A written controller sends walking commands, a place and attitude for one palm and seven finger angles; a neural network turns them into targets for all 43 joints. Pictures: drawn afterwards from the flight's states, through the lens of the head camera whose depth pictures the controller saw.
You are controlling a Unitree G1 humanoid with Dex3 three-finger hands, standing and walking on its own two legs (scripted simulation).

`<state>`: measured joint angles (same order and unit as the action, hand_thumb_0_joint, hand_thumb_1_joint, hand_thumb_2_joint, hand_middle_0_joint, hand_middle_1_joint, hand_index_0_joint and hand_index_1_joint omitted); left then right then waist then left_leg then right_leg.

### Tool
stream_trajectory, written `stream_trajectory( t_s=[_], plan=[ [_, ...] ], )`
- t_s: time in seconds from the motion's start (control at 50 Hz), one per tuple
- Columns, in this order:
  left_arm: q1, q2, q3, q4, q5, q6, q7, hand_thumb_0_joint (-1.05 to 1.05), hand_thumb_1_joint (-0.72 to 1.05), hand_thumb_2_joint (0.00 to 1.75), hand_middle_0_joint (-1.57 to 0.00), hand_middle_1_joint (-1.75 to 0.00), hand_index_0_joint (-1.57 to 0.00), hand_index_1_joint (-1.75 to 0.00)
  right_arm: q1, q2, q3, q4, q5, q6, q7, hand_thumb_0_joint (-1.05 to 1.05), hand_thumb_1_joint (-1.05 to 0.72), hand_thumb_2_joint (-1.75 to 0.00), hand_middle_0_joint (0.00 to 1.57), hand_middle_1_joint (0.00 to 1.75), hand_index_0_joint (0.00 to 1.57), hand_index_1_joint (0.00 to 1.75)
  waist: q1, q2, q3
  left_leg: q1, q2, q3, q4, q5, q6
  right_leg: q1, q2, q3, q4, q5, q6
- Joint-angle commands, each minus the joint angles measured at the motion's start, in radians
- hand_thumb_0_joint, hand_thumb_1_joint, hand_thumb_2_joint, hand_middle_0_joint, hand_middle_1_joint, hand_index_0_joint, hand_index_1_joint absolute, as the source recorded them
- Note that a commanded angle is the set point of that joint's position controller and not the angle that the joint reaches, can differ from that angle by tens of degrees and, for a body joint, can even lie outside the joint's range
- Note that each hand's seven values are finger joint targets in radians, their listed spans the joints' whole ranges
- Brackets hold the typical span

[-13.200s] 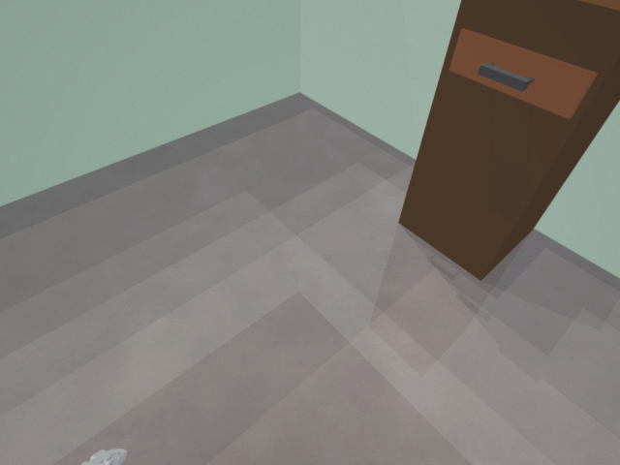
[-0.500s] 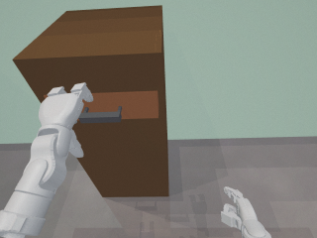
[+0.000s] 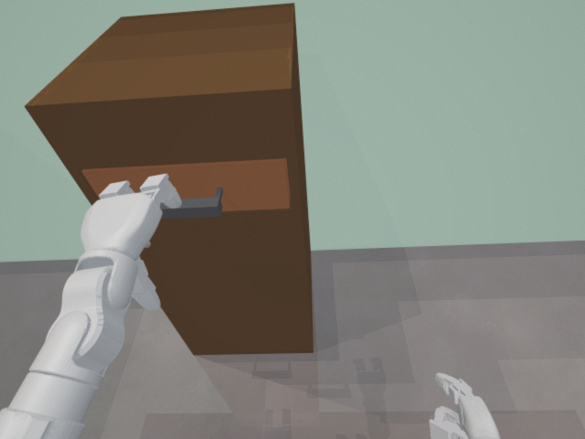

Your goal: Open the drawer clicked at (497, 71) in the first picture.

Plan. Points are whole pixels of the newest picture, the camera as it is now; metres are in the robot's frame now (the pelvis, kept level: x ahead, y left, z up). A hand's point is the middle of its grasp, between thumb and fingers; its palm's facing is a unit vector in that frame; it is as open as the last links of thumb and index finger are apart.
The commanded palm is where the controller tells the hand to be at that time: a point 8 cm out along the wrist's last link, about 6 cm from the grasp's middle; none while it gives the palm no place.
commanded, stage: move the hooked fingers above the handle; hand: left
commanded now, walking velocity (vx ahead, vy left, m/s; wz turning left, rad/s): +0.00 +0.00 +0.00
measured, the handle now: (186, 200) +0.51 +0.29 +0.02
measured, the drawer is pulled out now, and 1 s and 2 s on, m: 0.00 0.00 0.00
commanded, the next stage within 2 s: none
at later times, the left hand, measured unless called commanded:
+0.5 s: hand (165, 237) +0.35 +0.24 +0.10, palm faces -0.05 -0.08 -1.00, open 13.8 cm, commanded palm +0.33 +0.27 +0.17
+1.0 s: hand (181, 206) +0.42 +0.24 +0.10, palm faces +0.10 -0.09 -0.99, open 13.8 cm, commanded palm +0.39 +0.28 +0.16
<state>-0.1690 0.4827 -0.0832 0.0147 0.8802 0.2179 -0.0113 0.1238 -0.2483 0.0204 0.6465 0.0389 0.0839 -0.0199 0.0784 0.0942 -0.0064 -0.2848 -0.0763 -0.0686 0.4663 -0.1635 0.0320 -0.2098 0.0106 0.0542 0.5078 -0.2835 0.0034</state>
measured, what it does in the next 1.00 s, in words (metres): stands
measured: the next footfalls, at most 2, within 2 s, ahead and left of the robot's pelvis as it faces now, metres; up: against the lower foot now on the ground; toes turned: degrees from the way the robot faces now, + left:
none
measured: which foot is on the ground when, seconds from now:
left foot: down 0.00-1.00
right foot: down 0.00-1.00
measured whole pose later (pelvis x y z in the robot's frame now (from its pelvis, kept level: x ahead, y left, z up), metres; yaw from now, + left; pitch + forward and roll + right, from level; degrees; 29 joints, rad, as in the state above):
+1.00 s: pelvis +0.04 +0.01 -0.01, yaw +0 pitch +7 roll -1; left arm -0.34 0.52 -0.04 0.23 0.91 -0.03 0.07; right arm 0.15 -0.23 -0.01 0.62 0.02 0.12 -0.05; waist 0.03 0.05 -0.05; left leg -0.45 -0.08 -0.07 0.62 -0.29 0.04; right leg -0.34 0.02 0.05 0.59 -0.37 0.00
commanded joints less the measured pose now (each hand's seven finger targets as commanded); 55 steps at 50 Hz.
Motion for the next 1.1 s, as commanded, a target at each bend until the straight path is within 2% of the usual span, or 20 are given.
stream_trajectory(
  t_s=[0.0,0.08,0.12,0.2,0.24,0.28,0.3,0.38,0.48,0.52,0.58,0.68,0.74,0.78,0.8,0.84,0.88,0.98,1.04,1.08],
  plan=[
    [-0.333,0.28,0.155,-0.255,0.037,-0.071,0.018,0.0,-0.5,0.3,-0.3,-1.2,-0.3,-1.2,-0.178,-0.102,-0.027,-0.178,-0.014,-0.069,-0.021,0.0,-0.9,-0.9,0.2,0.3,0.2,0.3,0.0,-0.055,-0.231,0.149,0.037,0.012,-0.073,-0.021,0.005,-0.001,0.016,-0.058,-0.1,0.007,-0.039],
    [-0.342,0.411,0.319,-0.124,0.011,-0.12,0.06,0.0,-0.5,0.3,-0.3,-1.2,-0.3,-1.2,-0.163,-0.101,-0.023,-0.15,-0.013,-0.061,-0.043,0.0,-0.9,-0.9,0.2,0.3,0.2,0.3,0.019,-0.069,-0.168,0.093,0.026,0.036,-0.056,-0.001,0.003,0.019,0.014,-0.04,-0.126,0.005,-0.035],
    [-0.365,0.363,0.286,-0.046,-0.005,-0.127,0.074,0.0,-0.5,0.3,-0.3,-1.2,-0.3,-1.2,-0.161,-0.094,-0.022,-0.137,-0.004,-0.058,-0.05,0.0,-0.9,-0.9,0.2,0.3,0.2,0.3,0.005,-0.081,-0.142,0.084,0.02,0.048,-0.042,0.015,0.001,0.008,0.01,-0.038,-0.128,0.045,-0.031],
    [-0.352,0.364,0.266,0.014,-0.005,-0.118,0.058,0.0,-0.5,0.3,-0.3,-1.2,-0.3,-1.2,-0.149,-0.11,-0.031,-0.148,-0.003,-0.053,-0.05,0.0,-0.9,-0.9,0.2,0.3,0.2,0.3,-0.003,-0.029,-0.197,0.077,0.006,0.062,-0.011,0.056,0.002,0.03,0.001,-0.025,-0.112,0.126,-0.026],
    [-0.329,0.349,0.235,0.023,-0.002,-0.122,0.026,0.0,-0.5,0.3,-0.3,-1.2,-0.3,-1.2,-0.137,-0.121,-0.037,-0.152,-0.007,-0.05,-0.051,0.0,-0.9,-0.9,0.2,0.3,0.2,0.3,-0.017,-0.055,-0.224,0.076,0.002,0.068,0.013,0.096,0.011,0.037,-0.003,-0.022,-0.096,0.218,-0.019],
    [-0.311,0.272,0.152,0.017,-0.016,-0.125,-0.019,0.0,-0.5,0.3,-0.3,-1.2,-0.3,-1.2,-0.126,-0.12,-0.04,-0.167,-0.007,-0.041,-0.052,0.0,-0.9,-0.9,0.2,0.3,0.2,0.3,-0.041,-0.093,-0.228,0.075,-0.003,0.071,0.028,0.115,0.019,0.033,-0.006,-0.027,-0.087,0.281,-0.013],
    [-0.33,0.288,0.158,0.002,-0.023,-0.14,-0.038,0.0,-0.5,0.3,-0.3,-1.2,-0.3,-1.2,-0.117,-0.128,-0.043,-0.169,-0.005,-0.045,-0.053,0.0,-0.9,-0.9,0.2,0.3,0.2,0.3,-0.048,-0.11,-0.234,0.077,-0.001,0.07,0.042,0.124,0.024,0.025,-0.007,-0.025,-0.079,0.328,-0.008],
    [-0.315,0.377,0.249,-0.108,-0.048,-0.227,-0.063,0.0,-0.5,0.3,-0.3,-1.2,-0.3,-1.2,-0.103,-0.132,-0.052,-0.176,-0.021,-0.037,-0.063,0.0,-0.9,-0.9,0.2,0.3,0.2,0.3,-0.033,-0.121,-0.304,0.073,-0.014,0.063,0.078,0.186,0.033,0.08,-0.02,-0.008,-0.033,0.517,0.005],
    [-0.29,0.53,0.467,-0.119,-0.055,-0.311,0.039,0.0,-0.5,0.3,-0.3,-1.2,-0.3,-1.2,-0.074,-0.128,-0.067,-0.148,-0.029,-0.029,-0.063,0.0,-0.9,-0.9,0.2,0.3,0.2,0.3,0.012,-0.066,-0.344,0.039,-0.015,0.055,0.105,0.252,0.023,0.098,-0.016,-0.009,0.016,0.574,-0.01],
    [-0.271,0.488,0.466,-0.08,-0.051,-0.298,0.091,0.0,-0.5,0.3,-0.3,-1.2,-0.3,-1.2,-0.071,-0.114,-0.073,-0.148,-0.022,-0.028,-0.052,0.0,-0.9,-0.9,0.2,0.3,0.2,0.3,0.017,-0.024,-0.336,0.032,-0.011,0.059,0.113,0.278,0.018,0.062,-0.007,-0.027,0.03,0.553,-0.02],
    [-0.24,0.432,0.424,-0.006,-0.042,-0.226,0.127,0.0,-0.5,0.3,-0.3,-1.2,-0.3,-1.2,-0.057,-0.124,-0.083,-0.146,-0.014,-0.01,-0.031,0.0,-0.9,-0.9,0.2,0.3,0.2,0.3,0.006,-0.03,-0.328,0.03,0.001,0.064,0.114,0.304,0.008,0.027,0.008,-0.049,0.03,0.485,-0.028],
    [-0.26,0.271,0.192,0.049,-0.035,-0.098,0.043,0.0,-0.5,0.3,-0.3,-1.2,-0.3,-1.2,-0.046,-0.149,-0.082,-0.166,-0.001,0.017,-0.023,0.0,-0.9,-0.9,0.2,0.3,0.2,0.3,-0.06,-0.109,-0.324,0.066,0.018,0.062,0.11,0.3,0.015,-0.035,0.014,-0.073,0.021,0.419,-0.019],
    [-0.384,0.262,0.123,-0.03,-0.018,-0.112,-0.015,0.0,-0.5,0.3,-0.3,-1.2,-0.3,-1.2,-0.046,-0.147,-0.08,-0.18,-0.003,0.023,-0.033,0.0,-0.9,-0.9,0.2,0.3,0.2,0.3,-0.084,-0.099,-0.35,0.124,0.02,0.034,0.115,0.308,0.024,-0.082,0.021,-0.07,0.017,0.374,-0.017],
    [-0.479,0.297,0.139,-0.079,-0.008,-0.162,-0.018,0.0,-0.5,0.3,-0.3,-1.2,-0.3,-1.2,-0.034,-0.143,-0.076,-0.169,-0.014,0.021,-0.047,0.0,-0.9,-0.9,0.2,0.3,0.2,0.3,-0.093,-0.07,-0.359,0.156,0.025,0.015,0.116,0.308,0.023,-0.108,0.025,-0.071,0.013,0.314,-0.025],
    [-0.512,0.334,0.174,-0.093,0.008,-0.192,-0.006,0.0,-0.5,0.3,-0.3,-1.2,-0.3,-1.2,-0.025,-0.138,-0.076,-0.163,-0.016,0.015,-0.05,0.0,-0.9,-0.9,0.2,0.3,0.2,0.3,-0.083,-0.033,-0.382,0.179,0.03,-0.001,0.12,0.328,0.021,-0.129,0.028,-0.071,0.02,0.289,-0.03],
    [-0.542,0.336,0.198,-0.102,0.024,-0.239,0.035,0.0,-0.5,0.3,-0.3,-1.2,-0.3,-1.2,-0.006,-0.125,-0.078,-0.153,-0.022,0.008,-0.054,0.0,-0.9,-0.9,0.2,0.3,0.2,0.3,-0.072,0.014,-0.402,0.229,0.043,-0.025,0.124,0.379,0.008,-0.175,0.034,-0.081,0.03,0.24,-0.038],
    [-0.554,0.406,0.284,-0.081,0.032,-0.259,0.093,0.0,-0.5,0.3,-0.3,-1.2,-0.3,-1.2,0.016,-0.128,-0.077,-0.137,-0.032,0.005,-0.049,0.0,-0.9,-0.9,0.2,0.3,0.2,0.3,-0.04,0.076,-0.414,0.232,0.053,-0.043,0.114,0.429,-0.023,-0.18,0.041,-0.095,0.039,0.208,-0.053],
    [-0.512,0.415,0.34,0.196,0.047,-0.143,0.191,0.0,-0.5,0.3,-0.3,-1.2,-0.3,-1.2,0.017,-0.121,-0.07,-0.115,-0.021,0.028,-0.024,0.0,-0.9,-0.9,0.2,0.3,0.2,0.3,-0.001,-0.003,-0.374,0.099,0.047,-0.003,0.087,0.337,-0.033,-0.105,0.046,-0.101,0.037,0.217,-0.061],
    [-0.5,0.346,0.229,0.309,0.069,-0.045,0.16,0.0,-0.5,0.3,-0.3,-1.2,-0.3,-1.2,0.008,-0.133,-0.064,-0.125,-0.013,0.046,-0.019,0.0,-0.9,-0.9,0.2,0.3,0.2,0.3,-0.02,-0.042,-0.356,0.062,0.05,0.021,0.072,0.276,-0.027,-0.095,0.04,-0.097,0.032,0.219,-0.053],
    [-0.51,0.287,0.141,0.379,0.069,-0.008,0.096,0.0,-0.5,0.3,-0.3,-1.2,-0.3,-1.2,0.024,-0.154,-0.067,-0.132,-0.006,0.056,-0.023,0.0,-0.9,-0.9,0.2,0.3,0.2,0.3,-0.056,-0.087,-0.349,0.057,0.049,0.027,0.064,0.231,-0.015,-0.101,0.038,-0.096,0.015,0.195,-0.049]
  ],
)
